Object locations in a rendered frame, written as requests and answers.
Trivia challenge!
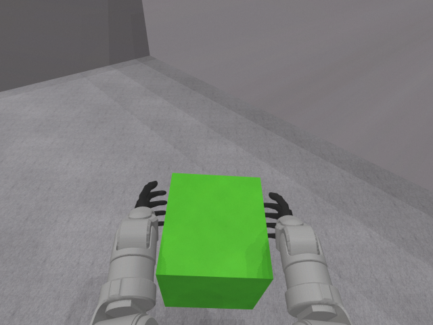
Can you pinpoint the robot right forearm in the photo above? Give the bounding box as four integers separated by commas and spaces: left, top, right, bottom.
275, 215, 353, 325

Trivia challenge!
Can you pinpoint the right robot hand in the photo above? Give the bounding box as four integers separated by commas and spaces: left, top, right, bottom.
264, 192, 293, 239

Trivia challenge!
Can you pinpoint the left robot hand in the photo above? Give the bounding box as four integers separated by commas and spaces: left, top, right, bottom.
135, 181, 167, 226

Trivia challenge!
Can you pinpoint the robot left forearm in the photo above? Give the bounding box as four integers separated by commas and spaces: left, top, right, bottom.
90, 207, 158, 325

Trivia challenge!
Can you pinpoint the carton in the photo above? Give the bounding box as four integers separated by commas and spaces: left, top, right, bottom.
156, 173, 273, 309

